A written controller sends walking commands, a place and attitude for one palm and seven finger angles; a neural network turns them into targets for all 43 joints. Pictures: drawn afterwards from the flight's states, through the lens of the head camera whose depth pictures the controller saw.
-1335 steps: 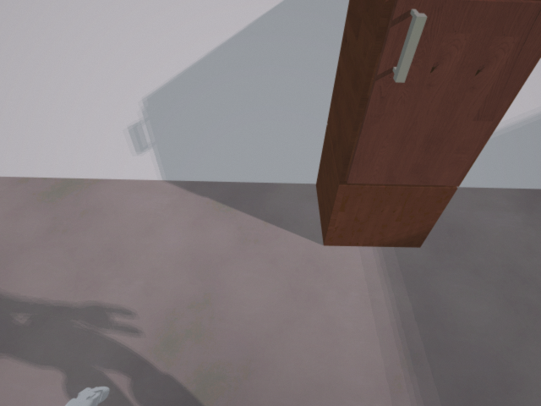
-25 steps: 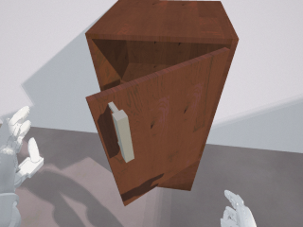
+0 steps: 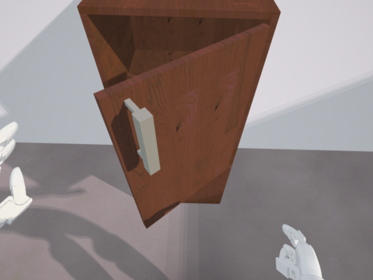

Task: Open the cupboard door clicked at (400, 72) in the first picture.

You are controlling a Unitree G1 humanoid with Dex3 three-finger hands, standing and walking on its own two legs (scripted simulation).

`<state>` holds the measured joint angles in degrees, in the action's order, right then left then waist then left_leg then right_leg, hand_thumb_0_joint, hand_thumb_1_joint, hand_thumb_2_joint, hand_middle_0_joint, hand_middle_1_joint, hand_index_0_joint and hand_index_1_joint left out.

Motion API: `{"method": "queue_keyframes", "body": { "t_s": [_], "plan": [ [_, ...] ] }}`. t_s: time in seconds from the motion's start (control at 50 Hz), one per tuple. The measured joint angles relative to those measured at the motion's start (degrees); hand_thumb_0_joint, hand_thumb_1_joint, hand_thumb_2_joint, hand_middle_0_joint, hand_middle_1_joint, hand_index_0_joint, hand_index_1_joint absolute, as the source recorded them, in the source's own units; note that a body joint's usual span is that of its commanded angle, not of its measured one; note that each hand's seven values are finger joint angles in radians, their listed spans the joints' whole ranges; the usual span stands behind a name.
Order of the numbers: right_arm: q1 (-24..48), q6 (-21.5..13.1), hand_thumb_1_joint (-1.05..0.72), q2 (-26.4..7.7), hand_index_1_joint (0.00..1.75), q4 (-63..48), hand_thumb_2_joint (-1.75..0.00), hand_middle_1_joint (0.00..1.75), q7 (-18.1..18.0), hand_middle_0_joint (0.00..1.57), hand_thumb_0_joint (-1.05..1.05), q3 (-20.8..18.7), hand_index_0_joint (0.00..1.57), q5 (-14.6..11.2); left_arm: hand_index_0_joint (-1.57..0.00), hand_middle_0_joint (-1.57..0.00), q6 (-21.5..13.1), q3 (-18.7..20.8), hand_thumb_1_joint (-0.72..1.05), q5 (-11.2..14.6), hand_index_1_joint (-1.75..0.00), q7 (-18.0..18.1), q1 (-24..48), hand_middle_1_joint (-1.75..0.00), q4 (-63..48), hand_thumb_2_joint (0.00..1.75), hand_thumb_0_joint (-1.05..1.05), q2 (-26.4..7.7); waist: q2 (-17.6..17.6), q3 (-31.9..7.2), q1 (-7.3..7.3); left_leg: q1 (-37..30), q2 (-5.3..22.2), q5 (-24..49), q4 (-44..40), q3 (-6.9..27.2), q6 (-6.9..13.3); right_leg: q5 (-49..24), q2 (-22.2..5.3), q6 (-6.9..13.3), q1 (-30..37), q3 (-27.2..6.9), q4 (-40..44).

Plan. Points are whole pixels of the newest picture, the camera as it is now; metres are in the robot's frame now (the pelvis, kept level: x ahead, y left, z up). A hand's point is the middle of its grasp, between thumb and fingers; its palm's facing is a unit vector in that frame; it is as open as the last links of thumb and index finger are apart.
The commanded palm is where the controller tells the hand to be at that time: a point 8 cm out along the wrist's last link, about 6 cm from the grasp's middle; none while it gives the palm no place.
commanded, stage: step back with the hand held close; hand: left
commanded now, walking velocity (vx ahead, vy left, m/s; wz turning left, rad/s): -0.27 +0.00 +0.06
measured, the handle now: (142, 138) +0.33 +0.11 +0.15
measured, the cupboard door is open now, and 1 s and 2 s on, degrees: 40 40 40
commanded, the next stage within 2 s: stop stepping back and stand still in 0.80 s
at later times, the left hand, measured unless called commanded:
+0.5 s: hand out of the picture +0.11 +0.29 +0.18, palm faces +0.52 -0.72 -0.47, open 7.4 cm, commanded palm +0.04 +0.31 +0.18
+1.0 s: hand out of the picture +0.01 +0.24 +0.17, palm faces +0.31 -0.80 -0.52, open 7.4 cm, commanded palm -0.05 +0.28 +0.18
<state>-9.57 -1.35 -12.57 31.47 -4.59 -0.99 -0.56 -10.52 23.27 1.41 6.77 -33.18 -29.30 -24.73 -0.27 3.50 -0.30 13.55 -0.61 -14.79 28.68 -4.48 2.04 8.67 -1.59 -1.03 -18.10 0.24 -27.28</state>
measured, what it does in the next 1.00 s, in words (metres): walks backwards: right foot, then left foot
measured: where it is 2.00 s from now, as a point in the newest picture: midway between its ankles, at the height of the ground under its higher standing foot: outside the picture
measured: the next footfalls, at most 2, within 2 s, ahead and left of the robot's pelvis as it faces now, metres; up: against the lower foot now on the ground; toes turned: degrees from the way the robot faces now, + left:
right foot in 0.60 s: -0.16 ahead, -0.12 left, +0.00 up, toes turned +1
left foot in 0.72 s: -0.03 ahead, +0.08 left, +0.00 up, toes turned +0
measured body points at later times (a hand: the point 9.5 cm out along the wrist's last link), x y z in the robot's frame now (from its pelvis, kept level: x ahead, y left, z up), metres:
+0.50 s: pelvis -0.08 +0.01 -0.01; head -0.08 +0.03 +0.44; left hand +0.08 +0.32 +0.20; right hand +0.07 -0.22 -0.09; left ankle +0.01 +0.09 -0.74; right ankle -0.10 -0.13 -0.70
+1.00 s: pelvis -0.20 -0.01 +0.00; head -0.17 +0.02 +0.45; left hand -0.02 +0.28 +0.20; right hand -0.01 -0.25 -0.05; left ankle -0.07 +0.08 -0.74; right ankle -0.25 -0.13 -0.69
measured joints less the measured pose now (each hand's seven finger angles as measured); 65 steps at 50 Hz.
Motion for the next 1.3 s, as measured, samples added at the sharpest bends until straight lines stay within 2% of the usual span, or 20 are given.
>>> {"method": "queue_keyframes", "body": {
  "t_s": [0.12, 0.32, 0.38, 0.48, 0.52, 0.58, 0.64, 0.7, 0.76, 0.82, 0.88, 0.92, 0.98, 1.02, 1.08, 1.12, 1.16, 1.18, 1.24, 1.3],
  "plan": [
    [-1.32, -0.79, -0.91, 0.28, 0.3, -0.44, -0.9, 0.3, -0.16, 0.2, 0.01, 0.42, 0.2, -0.11, -0.21, -0.22, -1.04, 1.61, 0.88, -0.67, -0.31, 1.05, 1.21, -0.3, 0.4, 0.9, 0.01, 0.61, -0.65, 0.02, -0.25, 3.33, -0.34, 0.15, 3.72, 0.01, 0.55, -0.37, -0.5, -0.14, -2.98, -0.01, -3.19],
    [-3.08, -3.13, -0.9, -0.17, 0.3, 1.01, -0.9, 0.3, -0.48, 0.21, 0.01, 1.15, 0.2, 0.27, -0.21, -0.22, -3.24, 0.77, 0.88, -1.71, -0.31, 2.64, 3.35, -0.3, -1.62, 0.9, 0.01, 2.75, -0.74, 0.17, -0.23, 9.86, -0.17, -3.38, 11.5, 1.3, 0.95, -0.89, -0.29, 0.16, -7.03, 0.84, -6.16],
    [-3.5, -3.69, -0.9, -0.08, 0.3, 1.12, -0.9, 0.3, -0.88, 0.21, 0.01, 1.19, 0.2, 0.5, -0.21, -0.22, -3.82, 1.33, 0.88, -1.98, -0.31, 3.05, 4.2, -0.3, -2.06, 0.9, 0.01, 2.1, -0.36, 0.81, 0.31, 10.43, 0.25, 0.78, 11.21, 1.57, 1.58, 4.14, 0.69, -0.15, -8.33, 0.27, -9.43],
    [-5.42, -4.86, -0.9, 2.13, 0.3, 2.64, -0.9, 0.3, -0.5, 0.21, 0.01, 0.81, 0.2, 0.53, -0.21, -0.22, -4.09, 3.37, 0.88, -2.29, -0.31, 3.17, 5.1, -0.3, -0.09, 0.9, 0.01, 0.57, 0.81, -1.27, 1.02, 10.92, 0.7, 3.52, 8.14, 3.91, 1.55, 13.08, 4.27, -0.24, -4.98, -0.99, -24.71],
    [-5.51, -5.38, -0.9, 2.95, 0.3, 3.35, -0.9, 0.3, 0.1, 0.21, 0.01, 1.11, 0.2, 0.55, -0.21, -0.22, -4.12, 4.18, 0.88, -1.7, -0.31, 3.46, 4.19, -0.3, 0.18, 0.9, 0.01, 0.73, 0.61, -3.01, 0.44, 11.68, 1.12, 5.39, 5.59, 3.71, 1.05, 15.72, 4.39, 0.24, -0.57, -0.34, -21.92],
    [-3.99, -6.33, -0.9, 3.51, 0.3, 3.67, -0.9, 0.3, 1.04, 0.21, 0.01, 1.79, 0.2, 0.9, -0.2, -0.21, -3.72, 4.11, 0.89, -0.47, -0.31, 3.43, 3.2, -0.3, -0.24, 0.9, 0.01, 1.6, -0.17, -4.1, -0.6, 13.59, 1.54, 8.52, 1.96, 2.43, 0.33, 15.69, 3.58, 1.15, 6.99, 0.43, -9.32],
    [-0.02, -6.46, -0.9, 2.77, 0.3, 4.01, -0.9, 0.3, 1.7, 0.21, 0.01, 2.3, 0.2, 0.93, -0.2, -0.21, -3.72, 1.96, 0.89, 0.1, -0.3, 2.31, 4.17, -0.3, -0.87, 0.9, 0.01, 2.67, 0.24, -1.74, -1.67, 15.82, 2.74, 10.55, 0.99, 1.62, -0.61, 15.07, 4.19, 1.45, 9.42, -0.49, 0.06],
    [2.0, -5.53, -0.9, 2.24, 0.3, 4.7, -0.9, 0.3, 1.07, 0.21, 0.01, 2.49, 0.2, 0.29, -0.2, -0.21, -3.69, -0.73, 0.89, 0.12, -0.3, 0.68, 4.15, -0.3, -1.79, 0.9, 0.01, 1.82, 0.24, -0.07, -1.56, 13.98, 2.41, 6.06, 4.61, 2.6, -1.26, 12.26, 4.94, 1.83, 8.52, -1.09, -0.68],
    [1.48, -4.76, -0.9, 2.35, 0.3, 3.71, -0.9, 0.3, 0.08, 0.21, 0.01, 2.59, 0.2, -0.21, -0.21, -0.22, -3.65, 0.23, 0.88, 0.28, -0.31, -0.45, 2.11, -0.3, -3.9, 0.9, 0.01, -1.46, -1.91, -1.69, -0.26, 10.85, 1.02, 2.87, 3.98, 2.99, -0.47, 12.36, 4.47, 1.77, 6.96, -1.25, -1.98],
    [2.55, -4.49, -0.9, 2.02, 0.3, 2.72, -0.9, 0.3, -0.46, 0.21, 0.01, 2.34, 0.2, -0.05, -0.21, -0.22, -3.5, 2.15, 0.88, 0.68, -0.31, -0.54, 2.2, -0.3, -4.32, 0.9, 0.01, -3.68, -3.68, -0.31, 0.22, 9.17, 0.58, 6.94, 0.07, 2.34, 0.24, 9.55, 3.71, 0.78, 4.52, -1.03, -5.99],
    [3.34, -5.81, -0.91, 1.51, 0.3, 1.74, -0.9, 0.3, 0.39, 0.21, 0.01, 1.29, 0.2, 1.07, -0.21, -0.22, -3.13, 3.07, 0.88, 1.03, -0.31, -0.52, 1.76, -0.3, -3.79, 0.9, 0.01, -4.73, -2.82, 0.6, 0.41, 7.76, 1.39, 9.9, -4.08, 2.18, 0.39, 18.35, 4.88, 0.41, -0.28, -1.73, -16.93],
    [3.08, -6.66, -0.91, 1.22, 0.3, 1.3, -0.9, 0.3, 0.86, 0.21, 0.01, 0.8, 0.2, 1.05, -0.21, -0.22, -2.49, 2.82, 0.88, 1.22, -0.31, -0.18, 1.18, -0.3, -4.05, 0.9, 0.01, -4.51, -1.75, 0.75, 0.51, 7.27, 2.01, 12.25, -6.37, 2.58, 0.44, 19.82, 5.32, 0.12, -2.1, -1.41, -21.81],
    [1.82, -6.82, -0.91, 1.29, 0.3, 0.89, -0.9, 0.3, 1.18, 0.21, 0.01, 0.72, 0.2, 0.54, -0.21, -0.22, -1.15, 2.57, 0.88, 1.61, -0.31, 0.61, -1.17, -0.3, -4.98, 0.9, 0.01, -3.87, -0.95, 0.02, 0.81, 7.22, 2.45, 15.08, -8.69, 3.21, 0.09, 19.64, 4.75, -0.04, -1.78, -0.23, -22.4],
    [0.4, -6.27, -0.9, 1.7, 0.3, 0.68, -0.9, 0.3, 0.94, 0.21, 0.01, 0.89, 0.2, 0.41, -0.21, -0.22, -0.04, 2.52, 0.88, 1.59, -0.31, 1.17, -2.66, -0.3, -4.88, 0.9, 0.01, -3.75, -0.95, -1.0, 0.97, 7.74, 2.33, 15.74, -9.62, 3.54, -0.25, 20.54, 4.16, 0.6, 0.81, 1.25, -18.25],
    [-1.7, -5.49, -0.9, 2.51, 0.3, 0.57, -0.9, 0.3, 0.5, 0.21, 0.01, 1.23, 0.2, 0.4, -0.21, -0.22, 1.3, 3.06, 0.88, 1.24, -0.31, 1.98, -3.0, -0.3, -4.15, 0.9, 0.01, -4.38, -2.97, -2.65, 1.11, 11.84, 0.57, 8.23, -5.97, 2.66, -1.7, 23.18, 2.79, 2.8, 7.3, 2.6, -4.75],
    [-1.44, -4.7, -0.9, 1.75, 0.3, 2.5, -0.9, 0.3, 0.42, 0.21, 0.01, 1.37, 0.2, 0.6, -0.21, -0.22, 1.75, 2.37, 0.88, 1.01, -0.31, 1.9, -1.98, -0.3, -4.16, 0.9, 0.01, -2.47, -3.07, -2.54, -0.85, 17.72, -0.42, -0.7, 9.48, 4.4, -3.08, 12.87, 2.36, 4.53, 5.2, 2.01, -3.29],
    [-2.13, -3.62, -0.9, 1.32, 0.3, 5.78, -0.9, 0.3, 0.72, 0.21, 0.01, 1.48, 0.2, 1.17, -0.21, -0.22, 1.86, 1.43, 0.88, 0.95, -0.31, 1.15, -1.36, -0.3, -4.06, 0.9, 0.01, -0.5, -3.48, -3.96, -2.24, 20.89, -1.28, -2.12, 25.94, 5.26, -3.86, 8.63, 1.91, 4.55, 3.71, 1.3, -3.87],
    [-3.13, -3.29, -0.9, 1.45, 0.3, 7.05, -0.9, 0.3, 0.69, 0.21, 0.01, 1.57, 0.2, 1.12, -0.21, -0.22, 1.46, 0.98, 0.88, 0.84, -0.31, 0.92, -0.81, -0.3, -3.3, 0.9, 0.01, 0.18, -3.98, -5.23, -2.47, 20.72, -1.26, -1.66, 30.24, 4.88, -4.06, 8.05, 1.52, 4.21, 3.79, 1.2, -2.82],
    [-6.43, -3.71, -0.9, 1.69, 0.3, 8.52, -0.9, 0.3, -0.02, 0.21, 0.01, 1.94, 0.2, 1.09, -0.21, -0.22, 0.43, 0.11, 0.88, 0.09, -0.31, 1.19, 1.84, -0.3, 0.28, 0.9, 0.01, 1.8, -5.36, -8.77, -2.35, 14.93, 0.24, -2.2, 28.32, 3.05, -3.31, 6.38, 0.32, 3.59, 4.07, 1.16, 0.99],
    [-7.99, -5.44, -0.9, 0.46, 0.3, 8.27, -0.9, 0.3, -1.11, 0.21, 0.01, 1.59, 0.2, 1.29, -0.21, -0.22, -0.14, -0.9, 0.88, -0.99, -0.31, 2.01, 4.78, -0.3, 3.98, 0.9, 0.01, 3.18, -4.47, -9.82, -1.16, 5.3, 1.7, -6.99, 13.92, 2.25, -1.21, 5.1, -0.19, 3.08, 3.33, 1.87, 1.64]
  ]
}}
